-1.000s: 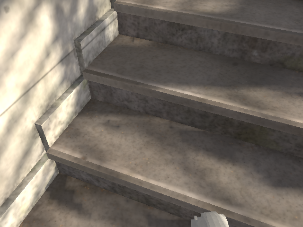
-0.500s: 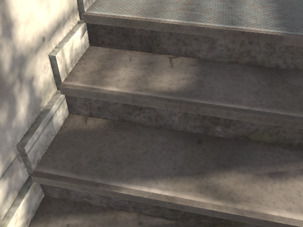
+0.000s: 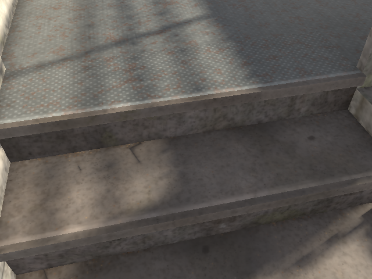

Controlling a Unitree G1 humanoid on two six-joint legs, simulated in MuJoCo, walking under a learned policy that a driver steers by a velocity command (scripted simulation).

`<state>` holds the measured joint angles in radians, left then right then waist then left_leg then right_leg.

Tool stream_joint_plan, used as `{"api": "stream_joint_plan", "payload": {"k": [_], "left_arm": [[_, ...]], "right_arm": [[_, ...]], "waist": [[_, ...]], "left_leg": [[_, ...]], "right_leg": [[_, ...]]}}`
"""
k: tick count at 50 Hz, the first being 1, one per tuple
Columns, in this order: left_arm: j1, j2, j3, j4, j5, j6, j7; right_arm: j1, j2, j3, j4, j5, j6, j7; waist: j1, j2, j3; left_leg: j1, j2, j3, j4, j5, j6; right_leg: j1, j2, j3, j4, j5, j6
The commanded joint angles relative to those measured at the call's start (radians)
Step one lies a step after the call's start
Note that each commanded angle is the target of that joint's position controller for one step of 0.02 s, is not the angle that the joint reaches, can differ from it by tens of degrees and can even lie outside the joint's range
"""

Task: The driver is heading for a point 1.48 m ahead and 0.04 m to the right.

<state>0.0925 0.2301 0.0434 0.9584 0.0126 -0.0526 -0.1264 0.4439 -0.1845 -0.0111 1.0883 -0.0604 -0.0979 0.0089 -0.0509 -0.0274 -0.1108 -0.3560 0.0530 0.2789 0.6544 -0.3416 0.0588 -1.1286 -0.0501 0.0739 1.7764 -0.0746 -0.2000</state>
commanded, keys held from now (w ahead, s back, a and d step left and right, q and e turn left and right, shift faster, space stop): w+e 0.20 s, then no key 0.62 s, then w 0.18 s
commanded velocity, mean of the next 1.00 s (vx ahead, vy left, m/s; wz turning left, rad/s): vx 0.24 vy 0.00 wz -0.26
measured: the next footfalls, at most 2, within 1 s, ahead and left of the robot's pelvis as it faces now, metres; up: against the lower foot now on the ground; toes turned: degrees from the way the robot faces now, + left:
right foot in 0.38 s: +0.41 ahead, -0.17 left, +0.17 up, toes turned -17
left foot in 0.80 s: +0.48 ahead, +0.05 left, +0.17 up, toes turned -12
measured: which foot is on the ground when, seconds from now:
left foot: down 0.00-0.42, up 0.44-0.78, down 0.80-1.00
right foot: up 0.00-0.36, down 0.38-1.00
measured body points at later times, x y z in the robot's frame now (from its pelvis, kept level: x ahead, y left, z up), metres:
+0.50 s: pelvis +0.28 -0.07 +0.09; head +0.28 -0.05 +0.54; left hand +0.52 +0.11 -0.02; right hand +0.19 -0.29 -0.05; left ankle +0.10 +0.12 -0.50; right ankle +0.37 -0.16 -0.55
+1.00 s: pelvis +0.40 -0.09 +0.18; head +0.39 -0.09 +0.63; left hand +0.55 +0.10 +0.05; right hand +0.34 -0.32 +0.03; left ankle +0.44 +0.05 -0.55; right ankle +0.38 -0.16 -0.55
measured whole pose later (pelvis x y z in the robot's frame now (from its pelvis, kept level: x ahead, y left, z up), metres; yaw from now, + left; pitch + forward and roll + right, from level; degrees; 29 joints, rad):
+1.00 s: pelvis +0.40 -0.09 +0.18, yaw -13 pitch +1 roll +0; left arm 0.21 0.17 0.03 0.91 0.01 -0.06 0.00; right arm 0.37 -0.16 -0.04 1.04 -0.01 -0.04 -0.04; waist -0.01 -0.01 -0.06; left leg -0.30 0.05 -0.02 0.57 -0.30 -0.01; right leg -0.27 0.04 -0.09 0.58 -0.38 -0.06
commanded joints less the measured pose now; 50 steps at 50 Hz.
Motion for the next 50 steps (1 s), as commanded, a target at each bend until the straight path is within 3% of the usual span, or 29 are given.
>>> {"api": "stream_joint_plan", "payload": {"k": [1,3,7,9,12,13,15,17,19,20,21,22,23,24,25,27,29,30,32,33,36,38,40,41,42,44,46,49,50], "left_arm": [[0.057,-0.040,-0.027,-0.001,-0.008,-0.001,0.004],[-0.024,-0.063,-0.048,-0.021,-0.006,-0.009,0.033],[-0.198,-0.073,-0.072,-0.121,-0.004,-0.005,0.033],[-0.251,-0.096,-0.087,-0.157,0.000,0.006,0.016],[-0.408,-0.080,-0.089,-0.238,-0.028,0.008,0.036],[-0.434,-0.089,-0.091,-0.257,-0.025,0.027,0.038],[-0.472,-0.119,-0.090,-0.292,0.004,0.091,0.000],[-0.436,-0.072,-0.066,-0.321,-0.001,0.087,0.004],[-0.207,0.000,-0.040,-0.242,-0.012,0.065,0.026],[0.045,0.072,-0.017,-0.149,-0.019,0.059,0.052],[0.267,0.115,-0.001,-0.078,0.027,0.082,0.063],[0.447,0.142,0.024,-0.006,0.084,0.097,0.061],[0.386,0.218,0.067,0.008,0.079,0.060,0.075],[0.255,0.207,0.067,0.005,0.069,0.016,0.084],[0.169,0.145,0.050,0.008,0.043,-0.009,0.078],[0.019,-0.015,0.008,0.018,0.026,-0.020,0.070],[-0.027,-0.108,-0.033,0.022,0.061,-0.029,0.082],[-0.050,-0.083,-0.027,-0.010,0.069,-0.036,0.094],[-0.195,-0.005,-0.020,-0.101,0.031,-0.068,0.088],[-0.211,0.061,0.000,-0.122,0.016,-0.074,0.086],[-0.072,0.101,0.015,-0.086,0.026,-0.077,0.066],[0.006,0.074,0.010,-0.048,0.021,-0.078,0.037],[0.056,0.013,-0.003,-0.013,-0.018,-0.071,-0.005],[0.238,-0.003,0.003,-0.030,0.002,-0.042,0.105],[0.276,-0.030,0.000,-0.005,-0.011,-0.025,0.135],[0.209,-0.017,-0.004,-0.031,-0.002,0.001,0.145],[0.110,0.003,0.006,-0.081,0.001,0.006,0.137],[0.188,-0.062,-0.008,-0.083,-0.005,-0.017,0.123],[0.257,-0.028,0.004,-0.065,-0.003,-0.029,0.127]], "right_arm": [[-0.060,0.036,0.038,-0.034,-0.049,-0.022,0.042],[0.046,0.049,0.064,0.028,-0.071,-0.006,0.064],[0.142,0.044,0.080,0.052,-0.115,0.002,0.041],[0.285,0.048,0.089,0.110,-0.107,0.001,0.019],[0.342,0.069,0.095,0.146,-0.144,0.018,0.046],[0.302,0.059,0.091,0.126,-0.129,0.020,0.059],[0.154,0.017,0.074,0.052,-0.023,-0.005,0.091],[0.250,-0.115,0.053,0.084,-0.008,-0.055,0.089],[0.198,-0.240,0.010,0.050,0.059,-0.069,0.088],[0.147,-0.244,-0.009,-0.011,0.040,-0.083,0.107],[0.177,-0.145,0.003,-0.048,0.003,-0.076,0.129],[0.120,-0.126,-0.032,-0.059,0.024,-0.037,0.157],[0.134,-0.080,-0.055,-0.034,0.057,-0.021,0.158],[0.080,-0.048,-0.058,-0.040,0.043,-0.027,0.148],[0.040,0.002,-0.041,-0.038,0.015,-0.040,0.127],[-0.052,0.085,0.004,-0.068,0.017,-0.034,0.093],[-0.081,0.048,0.005,-0.062,0.034,-0.015,0.066],[-0.094,0.019,-0.002,-0.063,0.024,-0.012,0.068],[-0.073,-0.033,-0.016,-0.081,0.025,-0.002,0.103],[-0.090,-0.074,-0.023,-0.098,0.046,-0.014,0.108],[-0.147,-0.103,-0.019,-0.138,0.039,-0.023,0.100],[-0.145,-0.108,-0.020,-0.172,0.055,-0.025,0.066],[-0.179,-0.106,-0.019,-0.187,0.076,-0.012,0.038],[-0.045,-0.036,0.000,-0.110,0.037,0.010,-0.043],[-0.071,-0.058,0.002,-0.098,0.036,0.023,-0.064],[-0.141,-0.146,-0.039,-0.128,0.035,0.049,-0.071],[-0.097,-0.198,-0.066,-0.108,0.041,0.057,-0.065],[-0.152,-0.104,-0.062,-0.106,0.057,0.043,-0.055],[-0.228,-0.077,-0.059,-0.142,0.061,0.035,-0.046]], "waist": [[0.068,0.082,0.126],[0.038,0.017,0.118],[-0.003,0.053,0.066],[-0.047,0.120,0.116],[-0.061,0.024,0.206],[-0.034,0.049,0.188],[0.055,0.136,0.128],[0.124,0.197,0.110],[0.208,0.311,0.090],[0.236,0.191,-0.128],[0.239,0.053,-0.388],[0.255,-0.094,-0.424],[0.203,-0.048,-0.290],[0.161,-0.014,-0.125],[0.114,0.002,-0.064],[0.021,0.026,0.003],[-0.039,0.132,-0.016],[-0.043,0.130,-0.016],[-0.128,0.021,-0.007],[-0.108,-0.018,-0.007],[-0.036,-0.007,0.036],[-0.012,-0.021,0.062],[0.004,0.003,0.069],[0.072,0.011,-0.011],[0.118,0.097,0.027],[0.083,0.247,0.084],[0.056,0.234,0.159],[0.127,0.180,0.167],[0.158,0.108,0.149]], "left_leg": [[0.148,0.288,-0.337,-0.409,-0.051,0.178],[0.329,0.293,-0.291,-0.411,-0.014,0.176],[0.300,0.216,-0.100,-0.492,0.099,0.145],[0.454,0.264,-0.124,-0.500,0.226,0.167],[0.602,0.310,-0.115,-0.578,0.277,0.149],[0.524,0.293,-0.074,-0.606,0.408,0.148],[0.154,0.254,0.085,-0.661,0.765,0.145],[0.257,0.287,0.056,-0.530,1.697,0.090],[0.422,0.278,-0.003,-0.358,1.974,-0.016],[0.187,0.231,-0.038,-0.130,1.933,-0.094],[-0.080,0.136,-0.151,0.130,1.126,-0.128],[-0.189,-0.077,-0.248,0.601,0.071,-0.110],[-0.256,-0.082,-0.462,0.976,0.121,-0.069],[-0.339,-0.052,-0.504,1.107,0.146,-0.050],[-0.350,-0.027,-0.495,1.144,0.132,-0.033],[-0.407,0.004,-0.473,1.169,0.103,0.047],[-0.399,0.040,-0.475,0.970,0.199,0.046],[-0.352,0.065,-0.475,0.856,0.242,0.006],[-0.038,0.061,-0.340,0.614,0.203,-0.074],[0.055,0.025,-0.288,0.582,0.182,-0.140],[0.027,0.030,-0.329,0.326,0.200,-0.185],[0.016,0.048,-0.348,0.146,0.180,-0.189],[0.071,0.049,-0.331,-0.107,0.334,-0.143],[0.144,0.053,-0.341,-0.157,0.476,-0.067],[0.180,0.096,-0.413,-0.173,0.502,-0.018],[0.098,0.162,-0.624,-0.365,-0.142,0.071],[0.062,0.221,-0.718,-0.472,-0.467,0.117],[-0.095,0.139,-0.550,-0.383,-0.362,0.070],[-0.167,0.075,-0.462,-0.269,-0.258,0.052]], "right_leg": [[-0.361,0.030,0.139,0.457,-0.069,-0.096],[-0.565,0.024,0.152,0.444,-0.045,-0.138],[-0.455,-0.081,-0.060,0.249,0.097,-0.105],[-0.586,-0.077,-0.075,0.356,0.022,-0.117],[-0.660,-0.114,-0.045,-0.050,0.076,-0.130],[-0.534,-0.126,-0.109,-0.136,0.128,-0.123],[0.054,-0.066,-0.300,-0.180,-0.081,-0.077],[0.257,0.058,-0.347,-0.283,-0.149,-0.022],[0.496,0.123,-0.334,-0.681,-0.090,-0.002],[0.962,0.051,-0.155,-0.623,0.392,-0.065],[1.381,-0.043,0.136,-0.812,0.516,-0.164],[1.350,-0.211,0.505,-1.162,0.433,-0.231],[1.103,-0.249,0.560,-1.267,0.346,-0.173],[0.889,-0.235,0.460,-1.254,0.208,-0.137],[0.759,-0.221,0.401,-1.243,0.121,-0.129],[0.582,-0.190,0.318,-1.309,-0.009,-0.094],[0.521,-0.133,0.147,-1.355,-0.009,-0.009],[0.492,-0.116,0.099,-1.383,-0.004,0.016],[0.348,-0.005,-0.153,-1.448,0.152,0.088],[0.332,0.021,-0.190,-1.480,0.257,0.088],[0.597,-0.053,-0.107,-1.420,0.190,0.028],[0.742,-0.138,-0.016,-1.343,0.297,-0.020],[0.807,-0.154,0.029,-1.279,0.255,0.016],[0.860,-0.030,-0.096,-1.204,0.152,0.112],[0.793,0.031,-0.104,-1.182,-0.041,0.144],[0.712,0.095,-0.172,-1.126,-0.362,0.172],[0.656,0.093,-0.170,-1.076,-0.409,0.167],[0.926,0.073,-0.126,-1.265,-0.353,0.135],[1.068,0.040,-0.067,-1.355,-0.339,0.123]]}}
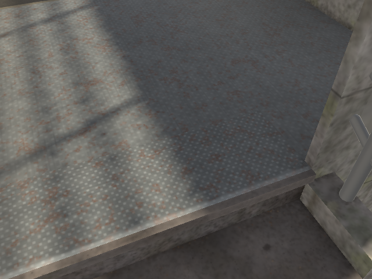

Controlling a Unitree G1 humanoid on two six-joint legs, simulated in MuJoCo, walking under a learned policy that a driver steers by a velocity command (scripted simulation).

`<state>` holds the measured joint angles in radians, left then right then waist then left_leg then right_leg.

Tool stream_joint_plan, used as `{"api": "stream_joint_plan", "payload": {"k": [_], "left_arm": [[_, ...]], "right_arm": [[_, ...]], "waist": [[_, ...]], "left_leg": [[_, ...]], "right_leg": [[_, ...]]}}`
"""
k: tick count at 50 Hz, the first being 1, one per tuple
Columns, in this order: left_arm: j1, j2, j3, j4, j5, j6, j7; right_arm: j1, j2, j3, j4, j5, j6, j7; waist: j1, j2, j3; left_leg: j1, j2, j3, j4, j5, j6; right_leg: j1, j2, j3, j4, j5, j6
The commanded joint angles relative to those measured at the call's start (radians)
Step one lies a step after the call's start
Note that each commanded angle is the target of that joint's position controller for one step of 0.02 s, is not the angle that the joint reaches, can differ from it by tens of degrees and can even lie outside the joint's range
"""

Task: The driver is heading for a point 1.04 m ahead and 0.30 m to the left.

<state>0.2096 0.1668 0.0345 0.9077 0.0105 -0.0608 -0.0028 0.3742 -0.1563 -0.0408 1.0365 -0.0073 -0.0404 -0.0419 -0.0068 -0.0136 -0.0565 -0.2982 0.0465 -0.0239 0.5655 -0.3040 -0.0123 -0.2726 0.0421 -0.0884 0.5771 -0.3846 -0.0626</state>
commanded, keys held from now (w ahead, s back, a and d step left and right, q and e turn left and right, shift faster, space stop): w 0.92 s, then w+q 0.08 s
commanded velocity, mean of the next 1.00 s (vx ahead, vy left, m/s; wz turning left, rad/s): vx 0.45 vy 0.00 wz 0.00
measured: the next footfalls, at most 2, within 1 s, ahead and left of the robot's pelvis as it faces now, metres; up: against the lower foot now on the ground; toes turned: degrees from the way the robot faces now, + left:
left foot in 0.48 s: +0.36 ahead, +0.10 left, +0.17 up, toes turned +5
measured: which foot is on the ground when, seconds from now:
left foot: down 0.00-0.00, up 0.02-0.46, down 0.48-1.00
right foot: down 0.00-0.50, up 0.52-1.00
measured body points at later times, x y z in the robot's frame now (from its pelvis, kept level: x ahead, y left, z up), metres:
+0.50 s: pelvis +0.20 +0.03 +0.04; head +0.21 +0.02 +0.49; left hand +0.10 +0.24 -0.11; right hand +0.47 -0.10 -0.02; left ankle +0.32 +0.10 -0.57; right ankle +0.02 -0.07 -0.69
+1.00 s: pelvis +0.48 +0.02 +0.17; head +0.49 +0.03 +0.62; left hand +0.70 +0.18 +0.07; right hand +0.30 -0.11 +0.04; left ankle +0.32 +0.10 -0.56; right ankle +0.68 -0.11 -0.26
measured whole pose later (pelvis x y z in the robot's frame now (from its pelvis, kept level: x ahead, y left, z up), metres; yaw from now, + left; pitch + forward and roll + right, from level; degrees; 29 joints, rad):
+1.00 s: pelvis +0.48 +0.02 +0.17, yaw +1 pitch +5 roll -2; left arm 0.02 0.11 -0.07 0.78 0.04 0.00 -0.07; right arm 0.66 -0.04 0.06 1.19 -0.15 -0.08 0.09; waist -0.08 0.02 -0.08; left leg -0.01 -0.01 0.07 0.36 -0.45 0.05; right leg -1.53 -0.10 -0.03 1.86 -0.04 -0.26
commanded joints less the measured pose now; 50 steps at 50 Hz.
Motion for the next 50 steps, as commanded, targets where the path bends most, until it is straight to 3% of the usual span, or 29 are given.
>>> {"api": "stream_joint_plan", "payload": {"k": [1,2,3,4,6,12,15,17,19,20,22,23,24,25,26,27,28,30,32,34,35,38,39,40,43,45,48,49,50], "left_arm": [[0.221,0.111,0.037,0.006,0.005,-0.026,0.013],[0.308,0.183,0.062,0.020,0.006,-0.024,0.018],[0.328,0.165,0.061,0.011,0.019,-0.026,0.014],[0.285,0.121,0.045,0.015,0.032,-0.033,0.006],[0.225,0.094,0.035,0.011,0.052,-0.055,-0.001],[0.401,0.022,-0.006,0.146,0.056,-0.052,0.016],[0.394,0.042,-0.018,0.167,0.033,-0.060,0.023],[0.376,0.037,-0.034,0.182,0.014,-0.050,0.027],[0.386,0.069,-0.033,0.185,-0.021,-0.030,0.064],[0.316,0.093,-0.036,0.136,-0.039,-0.038,0.066],[0.307,0.224,-0.001,0.105,-0.046,-0.051,0.060],[0.298,0.277,0.024,0.091,-0.054,-0.055,0.050],[0.259,0.279,0.034,0.069,-0.039,-0.060,0.034],[0.281,0.142,0.017,0.012,-0.021,-0.064,0.003],[0.205,0.158,0.044,-0.024,0.009,-0.071,-0.032],[0.211,0.047,0.026,-0.091,0.036,-0.062,-0.037],[0.150,0.010,0.012,-0.139,0.048,-0.051,-0.034],[0.150,-0.068,-0.010,-0.192,0.049,-0.028,-0.017],[0.178,-0.123,-0.029,-0.194,0.019,0.013,-0.001],[0.117,-0.135,-0.041,-0.240,0.022,0.028,0.013],[0.128,-0.087,-0.031,-0.236,0.026,0.036,0.014],[0.038,0.007,-0.003,-0.246,0.003,0.033,0.006],[-0.050,0.047,-0.029,-0.193,0.024,0.036,-0.077],[-0.037,0.001,-0.039,-0.183,0.049,0.037,-0.083],[-0.180,0.008,-0.060,-0.200,0.037,-0.006,-0.047],[-0.299,-0.013,-0.078,-0.220,0.016,-0.007,-0.042],[-0.534,-0.045,-0.113,-0.295,0.024,0.008,-0.067],[-0.655,-0.051,-0.116,-0.337,0.019,0.023,-0.068],[-0.779,-0.080,-0.131,-0.388,0.039,0.061,-0.079]], "right_arm": [[-0.188,-0.063,-0.022,-0.122,0.020,-0.029,0.014],[-0.181,-0.060,-0.020,-0.144,0.017,-0.041,0.016],[-0.117,-0.113,-0.036,-0.111,0.011,-0.041,0.010],[-0.120,-0.074,-0.033,-0.110,-0.009,-0.042,0.004],[-0.180,-0.035,-0.022,-0.172,0.002,-0.050,0.012],[-0.362,0.058,0.028,-0.359,-0.017,-0.007,0.028],[-0.521,0.104,0.072,-0.494,-0.003,0.020,0.017],[-0.615,0.070,0.088,-0.566,0.002,0.028,0.024],[-0.619,0.068,0.095,-0.583,-0.004,0.046,0.023],[-0.486,0.071,0.096,-0.534,0.018,0.047,0.025],[-0.249,0.042,0.071,-0.427,0.033,0.043,0.022],[-0.149,0.006,0.051,-0.393,0.031,0.032,0.018],[-0.075,-0.062,0.026,-0.360,0.000,0.025,0.016],[0.020,-0.204,-0.020,-0.309,-0.017,0.018,0.007],[0.042,-0.247,-0.047,-0.287,-0.003,0.043,-0.002],[-0.090,-0.212,-0.043,-0.269,-0.008,0.028,0.004],[-0.153,-0.131,-0.027,-0.241,-0.013,0.017,0.008],[-0.116,0.058,0.016,-0.134,-0.043,-0.004,0.013],[-0.127,0.089,0.027,-0.096,-0.044,-0.033,0.023],[-0.105,0.043,0.018,-0.069,-0.025,-0.060,0.040],[-0.105,-0.024,0.005,-0.084,-0.019,-0.066,0.045],[-0.057,-0.061,0.007,-0.104,0.013,-0.093,0.028],[0.073,-0.086,0.024,-0.058,-0.119,-0.078,0.094],[0.192,-0.076,0.023,0.003,-0.117,-0.066,0.117],[0.340,0.001,0.063,0.085,-0.141,-0.054,0.145],[0.326,0.035,0.078,0.090,-0.161,-0.039,0.131],[0.427,0.062,0.097,0.160,-0.146,-0.037,0.109],[0.544,0.084,0.108,0.227,-0.151,-0.037,0.125],[0.487,0.089,0.120,0.217,-0.140,-0.030,0.163]], "waist": [[0.135,-0.110,0.079],[0.148,-0.283,0.051],[0.139,-0.202,0.040],[0.096,-0.094,0.062],[0.057,-0.021,0.035],[0.076,-0.061,0.154],[0.040,-0.036,0.229],[0.047,-0.012,0.267],[0.048,-0.016,0.204],[-0.014,-0.011,0.153],[-0.098,-0.106,-0.075],[-0.154,-0.156,-0.159],[-0.195,-0.149,-0.204],[-0.155,0.109,-0.244],[-0.168,0.242,-0.302],[-0.036,0.153,-0.171],[0.009,0.038,-0.019],[0.088,-0.033,0.101],[0.115,0.029,0.131],[0.138,0.008,0.153],[0.137,0.002,0.154],[0.102,0.017,0.127],[-0.031,0.165,0.019],[-0.062,0.156,0.048],[-0.087,0.052,0.062],[-0.065,0.065,0.097],[-0.116,0.062,0.141],[-0.164,0.075,0.134],[-0.139,0.107,0.117]], "left_leg": [[-0.378,-0.012,-0.016,0.049,-0.183,0.093],[-0.536,-0.035,0.082,0.305,-0.192,0.080],[-0.577,-0.017,0.086,0.603,-0.204,0.071],[-0.622,0.012,0.071,0.869,-0.181,0.064],[-0.690,0.027,0.073,1.187,-0.144,0.080],[-1.165,0.012,0.063,1.639,-0.228,0.126],[-1.278,0.007,0.010,1.730,-0.288,0.156],[-1.121,0.023,0.137,1.435,-0.238,0.138],[-0.730,0.031,0.165,1.113,-0.187,0.167],[-0.480,-0.001,0.230,0.946,-0.134,0.189],[-0.160,-0.108,0.266,0.812,-0.098,0.184],[-0.055,-0.140,0.240,0.628,-0.076,0.178],[0.054,-0.146,0.155,0.442,-0.139,0.176],[0.291,0.121,-0.414,0.248,-0.176,0.303],[0.229,0.220,-0.878,-0.165,-0.249,0.359],[0.100,0.247,-0.882,-0.221,-0.475,0.310],[-0.063,0.232,-0.744,-0.184,-0.646,0.263],[-0.264,0.172,-0.451,-0.119,-0.434,0.199],[-0.302,0.145,-0.285,-0.146,-0.251,0.160],[-0.304,0.112,-0.161,-0.162,-0.154,0.126],[-0.313,0.103,-0.125,-0.204,-0.163,0.149],[-0.288,0.112,-0.096,-0.301,-0.075,0.176],[-0.097,0.129,-0.202,-0.261,-0.123,0.235],[0.130,0.177,-0.283,-0.241,-0.131,0.281],[0.443,0.200,-0.246,-0.202,-0.091,0.265],[0.347,0.174,-0.202,-0.293,-0.080,0.236],[0.282,0.163,-0.152,-0.380,0.162,0.261],[0.258,0.167,-0.183,-0.413,0.180,0.264],[0.057,0.203,-0.156,-0.563,0.279,0.282]], "right_leg": [[0.343,-0.172,0.322,-0.296,-0.165,-0.048],[0.459,-0.329,0.571,-0.415,-0.152,-0.095],[0.464,-0.404,0.651,-0.398,0.098,-0.125],[0.414,-0.381,0.578,-0.354,0.319,-0.146],[0.366,-0.309,0.391,-0.324,0.423,-0.170],[0.349,-0.307,0.351,-0.346,0.189,-0.175],[0.194,-0.315,0.324,-0.404,0.016,-0.143],[0.026,-0.235,0.237,-0.540,0.031,-0.123],[-0.029,-0.234,0.142,-0.671,0.570,-0.123],[-0.081,-0.216,0.049,-0.607,0.977,-0.117],[0.069,-0.260,0.042,-0.301,1.853,-0.126],[0.169,-0.272,0.053,-0.108,1.938,-0.111],[0.164,-0.228,0.052,0.152,1.765,-0.089],[-0.230,-0.074,0.093,0.566,1.023,-0.022],[-0.348,0.094,0.186,1.025,0.236,-0.018],[-0.482,0.044,0.325,1.207,0.263,-0.029],[-0.546,0.000,0.253,1.229,0.317,-0.043],[-0.625,-0.013,0.244,1.298,0.331,-0.060],[-0.718,0.016,0.249,1.416,0.252,-0.056],[-0.790,-0.007,0.271,1.346,0.283,-0.052],[-0.796,-0.009,0.179,1.269,0.304,-0.036],[-0.713,-0.067,0.111,1.074,0.461,0.019],[-0.998,-0.043,0.228,1.343,0.514,-0.078],[-1.265,0.005,0.281,1.552,0.422,-0.145],[-1.590,-0.015,0.291,1.585,0.316,-0.248],[-1.532,-0.080,0.161,1.490,0.331,-0.240],[-1.464,-0.164,0.001,1.272,0.320,-0.221],[-1.412,-0.173,-0.013,1.158,0.353,-0.217],[-1.113,-0.184,-0.023,0.991,0.308,-0.202]]}}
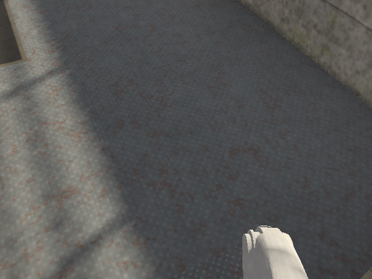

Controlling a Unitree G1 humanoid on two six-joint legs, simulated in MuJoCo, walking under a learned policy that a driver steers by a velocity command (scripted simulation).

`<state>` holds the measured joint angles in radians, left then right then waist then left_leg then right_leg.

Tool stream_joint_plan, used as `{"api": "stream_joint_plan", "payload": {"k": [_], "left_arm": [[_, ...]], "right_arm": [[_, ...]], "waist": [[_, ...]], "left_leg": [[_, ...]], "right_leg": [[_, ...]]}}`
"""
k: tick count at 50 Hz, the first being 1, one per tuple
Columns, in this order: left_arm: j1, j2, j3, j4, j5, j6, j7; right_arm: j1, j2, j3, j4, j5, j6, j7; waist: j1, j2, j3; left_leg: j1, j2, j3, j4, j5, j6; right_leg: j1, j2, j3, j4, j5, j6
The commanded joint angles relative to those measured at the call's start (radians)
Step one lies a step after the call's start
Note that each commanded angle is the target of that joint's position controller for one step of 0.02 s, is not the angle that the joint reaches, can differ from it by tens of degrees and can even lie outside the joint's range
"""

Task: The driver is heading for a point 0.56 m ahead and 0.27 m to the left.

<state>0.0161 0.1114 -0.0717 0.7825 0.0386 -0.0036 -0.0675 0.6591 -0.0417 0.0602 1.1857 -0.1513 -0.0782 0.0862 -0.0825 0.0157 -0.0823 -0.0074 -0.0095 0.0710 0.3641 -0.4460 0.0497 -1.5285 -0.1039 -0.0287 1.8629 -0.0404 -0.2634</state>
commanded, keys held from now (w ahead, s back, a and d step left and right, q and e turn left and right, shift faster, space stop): w+q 0.70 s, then no key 0.30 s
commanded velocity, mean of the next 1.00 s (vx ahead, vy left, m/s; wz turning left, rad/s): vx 0.43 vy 0.00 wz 0.42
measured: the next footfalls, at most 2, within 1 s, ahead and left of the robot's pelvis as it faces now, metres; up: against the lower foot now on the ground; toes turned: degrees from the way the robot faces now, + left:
right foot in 0.10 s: +0.32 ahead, -0.14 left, +0.17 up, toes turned -3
left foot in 0.66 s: +0.56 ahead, +0.17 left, +0.17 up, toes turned +21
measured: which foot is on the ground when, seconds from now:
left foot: down 0.00-0.14, up 0.16-0.64, down 0.66-1.00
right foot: up 0.00-0.08, down 0.10-0.70, up 0.72-1.00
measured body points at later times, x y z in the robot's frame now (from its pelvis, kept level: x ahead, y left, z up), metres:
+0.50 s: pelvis +0.34 -0.03 +0.18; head +0.35 -0.02 +0.63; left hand +0.27 +0.18 +0.02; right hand +0.61 -0.18 +0.10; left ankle +0.46 +0.14 -0.47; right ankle +0.28 -0.14 -0.56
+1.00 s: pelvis +0.58 +0.08 +0.18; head +0.62 +0.10 +0.63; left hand +0.66 +0.39 +0.09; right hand +0.71 -0.14 +0.04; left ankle +0.52 +0.15 -0.56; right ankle +0.78 +0.01 -0.51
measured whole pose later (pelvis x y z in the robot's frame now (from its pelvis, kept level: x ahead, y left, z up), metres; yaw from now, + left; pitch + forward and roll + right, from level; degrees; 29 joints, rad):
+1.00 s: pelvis +0.58 +0.08 +0.18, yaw +27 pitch +4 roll +1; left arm 0.01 0.23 0.07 0.82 0.00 -0.10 0.04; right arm 0.31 -0.20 -0.07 0.94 0.00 -0.06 -0.02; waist -0.07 -0.01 0.01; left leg -0.25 -0.10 -0.06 0.40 -0.22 0.07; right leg -0.68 -0.06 0.05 0.74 -0.05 0.01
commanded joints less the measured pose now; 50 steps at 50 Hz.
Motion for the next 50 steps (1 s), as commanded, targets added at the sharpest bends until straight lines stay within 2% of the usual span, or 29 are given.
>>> {"api": "stream_joint_plan", "payload": {"k": [1,3,4,5,6,7,8,9,10,11,13,14,15,18,20,22,27,29,33,35,36,37,38,40,41,42,44,46,50], "left_arm": [[-0.553,-0.059,-0.028,-0.261,0.027,0.030,-0.032],[-0.428,0.040,0.011,-0.214,0.004,0.026,-0.056],[-0.411,0.082,0.023,-0.192,0.016,0.023,-0.050],[-0.302,0.102,0.037,-0.135,0.018,0.012,-0.042],[-0.109,0.151,0.060,-0.095,0.014,0.001,-0.020],[0.077,0.151,0.051,-0.041,-0.043,-0.018,-0.014],[0.404,0.196,0.063,0.068,0.003,-0.025,0.012],[0.587,0.237,0.085,0.168,0.035,-0.046,0.012],[0.465,0.274,0.095,0.189,0.009,-0.085,0.027],[0.364,0.224,0.089,0.192,-0.011,-0.098,0.031],[0.184,0.013,0.044,0.215,0.004,-0.098,0.032],[0.156,-0.056,0.029,0.226,0.024,-0.104,0.030],[0.142,-0.079,0.025,0.236,0.004,-0.110,0.037],[-0.011,-0.048,0.043,0.174,0.017,-0.145,0.044],[-0.021,0.041,0.059,0.143,0.020,-0.147,0.060],[0.078,0.118,0.081,0.159,0.065,-0.151,0.082],[0.328,0.174,0.112,0.219,0.027,-0.168,0.018],[0.416,0.184,0.122,0.244,0.015,-0.151,0.026],[0.393,0.225,0.149,0.208,0.022,-0.111,0.052],[0.462,0.143,0.119,0.163,0.038,-0.132,0.071],[0.344,0.157,0.126,0.127,0.061,-0.122,0.046],[0.282,0.146,0.119,0.102,0.024,-0.111,0.010],[0.152,0.153,0.117,0.076,0.009,-0.121,0.002],[0.114,0.199,0.136,0.055,0.018,-0.129,0.025],[0.050,0.204,0.161,-0.004,-0.119,-0.145,0.088],[0.113,0.199,0.157,0.019,-0.106,-0.150,0.106],[0.177,0.153,0.157,0.033,-0.075,-0.127,0.126],[0.150,0.091,0.133,0.029,-0.036,-0.108,0.127],[0.090,0.141,0.135,0.046,-0.040,-0.076,0.104]], "right_arm": [[0.067,-0.049,0.020,0.002,0.043,0.001,0.047],[0.013,-0.217,0.002,-0.031,0.111,-0.057,0.045],[0.026,-0.284,-0.021,-0.038,0.127,-0.075,0.041],[0.013,-0.332,-0.047,-0.040,0.131,-0.075,0.038],[-0.050,-0.367,-0.082,-0.077,0.097,-0.075,0.040],[0.103,-0.218,-0.048,-0.058,0.040,-0.085,0.050],[0.024,-0.157,-0.052,-0.091,0.048,-0.066,0.048],[-0.072,-0.161,-0.079,-0.076,0.110,-0.045,0.059],[-0.137,-0.159,-0.102,-0.083,0.123,-0.047,0.043],[-0.170,-0.120,-0.084,-0.111,0.102,-0.057,0.028],[-0.315,-0.090,-0.074,-0.187,0.086,-0.033,-0.005],[-0.355,-0.078,-0.075,-0.211,0.078,-0.008,-0.019],[-0.362,-0.044,-0.065,-0.212,0.070,0.010,-0.020],[-0.445,-0.071,-0.082,-0.241,0.120,-0.014,-0.006],[-0.555,-0.139,-0.086,-0.300,0.107,-0.046,0.014],[-0.651,-0.190,-0.101,-0.318,0.129,-0.047,0.043],[-0.722,-0.182,-0.108,-0.349,0.108,0.012,0.013],[-0.779,-0.159,-0.106,-0.362,0.087,0.016,0.001],[-0.748,-0.259,-0.145,-0.355,0.118,-0.021,-0.046],[-0.403,-0.344,-0.174,-0.285,0.112,-0.026,-0.090],[-0.152,-0.329,-0.170,-0.193,0.109,-0.012,-0.091],[-0.074,-0.375,-0.197,-0.142,0.108,-0.024,-0.086],[-0.149,-0.404,-0.224,-0.159,0.112,-0.035,-0.097],[-0.302,-0.280,-0.191,-0.184,0.127,-0.036,-0.104],[-0.504,-0.215,-0.150,-0.282,0.182,-0.027,-0.094],[-0.559,-0.215,-0.144,-0.310,0.192,-0.027,-0.090],[-0.559,-0.278,-0.152,-0.341,0.159,-0.015,-0.099],[-0.533,-0.292,-0.158,-0.356,0.156,-0.006,-0.112],[-0.421,-0.283,-0.146,-0.336,0.159,-0.004,-0.111]], "waist": [[0.006,0.101,0.133],[0.111,0.167,0.032],[0.120,0.169,0.015],[0.150,0.180,-0.024],[0.209,0.212,-0.155],[0.199,-0.027,-0.433],[0.292,-0.186,-0.512],[0.331,-0.248,-0.418],[0.258,-0.121,-0.176],[0.197,-0.144,-0.129],[0.098,0.046,-0.109],[0.041,0.100,-0.069],[-0.003,0.080,-0.034],[-0.056,0.009,0.057],[-0.025,-0.050,0.010],[0.031,-0.035,0.013],[0.089,-0.057,0.070],[0.103,-0.070,0.100],[0.050,-0.109,0.023],[0.001,0.031,-0.261],[-0.061,0.152,-0.317],[-0.095,0.099,-0.240],[-0.122,0.063,-0.061],[-0.024,0.006,-0.053],[0.073,0.027,0.020],[0.111,0.012,0.002],[0.148,-0.029,-0.001],[0.123,0.015,-0.021],[0.066,0.067,-0.066]], "left_leg": [[-0.449,0.247,-0.181,-0.408,0.507,0.225],[-0.322,0.240,-0.098,-0.251,1.333,0.212],[-0.140,0.252,-0.108,-0.209,1.546,0.178],[0.004,0.292,-0.108,-0.098,1.742,0.144],[-0.072,0.280,-0.094,0.080,1.907,0.092],[-0.482,0.197,-0.178,0.377,1.541,0.068],[-0.700,0.014,-0.238,0.679,0.568,0.051],[-0.734,-0.046,-0.325,1.274,0.378,0.051],[-0.859,0.009,-0.336,1.463,0.461,0.053],[-0.884,0.022,-0.293,1.603,0.447,0.083],[-0.962,0.073,-0.276,1.649,0.387,0.141],[-0.957,0.105,-0.261,1.553,0.428,0.155],[-0.966,0.111,-0.244,1.495,0.423,0.177],[-0.828,0.131,-0.204,1.238,0.353,0.184],[-0.788,0.146,-0.162,1.011,0.392,0.143],[-0.671,0.123,-0.078,0.751,0.512,0.109],[-0.768,0.099,-0.077,0.385,0.425,0.034],[-0.768,0.074,-0.039,0.268,0.373,0.029],[-0.432,-0.063,0.026,0.158,0.436,0.097],[0.282,0.039,-0.218,0.326,0.614,0.271],[0.501,0.185,-0.536,0.117,0.724,0.361],[0.561,0.256,-0.626,0.042,0.826,0.342],[0.422,0.237,-0.514,0.035,0.897,0.287],[0.150,0.268,-0.423,0.001,1.084,0.304],[-0.106,0.227,-0.422,-0.017,1.094,0.265],[-0.194,0.225,-0.357,-0.035,1.061,0.255],[-0.323,0.209,-0.302,-0.046,1.026,0.231],[-0.402,0.120,-0.200,-0.031,1.014,0.197],[-0.332,0.142,-0.222,-0.003,0.844,0.179]], "right_leg": [[0.461,0.001,-0.147,-0.364,-0.066,0.025],[0.704,0.114,-0.179,-0.433,-0.183,0.090],[0.725,0.155,-0.206,-0.619,-0.278,0.123],[0.798,0.176,-0.186,-0.721,-0.348,0.116],[1.100,0.173,-0.126,-0.702,-0.190,0.088],[1.662,-0.005,0.242,-0.796,-0.049,-0.057],[1.859,-0.201,0.667,-1.125,-0.105,-0.136],[1.617,-0.272,0.893,-1.328,-0.314,-0.156],[1.344,-0.232,0.749,-1.343,-0.502,-0.060],[1.240,-0.241,0.653,-1.349,-0.459,-0.066],[1.188,-0.256,0.478,-1.374,-0.322,-0.040],[1.129,-0.255,0.392,-1.412,-0.236,-0.008],[1.114,-0.237,0.301,-1.443,-0.156,0.034],[0.960,-0.105,-0.050,-1.592,-0.032,0.129],[1.039,-0.069,-0.150,-1.667,0.023,0.120],[1.119,0.003,-0.271,-1.687,0.120,0.163],[1.642,-0.193,-0.209,-1.665,0.508,0.053],[1.774,-0.218,-0.216,-1.644,0.602,0.064],[1.738,-0.190,-0.257,-1.450,0.836,0.125],[1.238,-0.068,-0.235,-1.057,0.508,0.293],[1.001,0.110,-0.210,-0.759,-0.396,0.352],[0.782,0.134,-0.004,-0.543,-0.523,0.313],[0.641,0.073,0.090,-0.459,-0.491,0.281],[0.751,-0.013,0.118,-0.493,-0.462,0.252],[0.861,0.025,0.075,-0.513,-0.357,0.273],[0.902,0.019,0.074,-0.548,-0.370,0.268],[0.944,0.010,0.066,-0.725,-0.343,0.275],[1.047,0.033,0.031,-1.023,-0.123,0.265],[1.151,0.080,0.047,-1.189,0.118,0.273]]}}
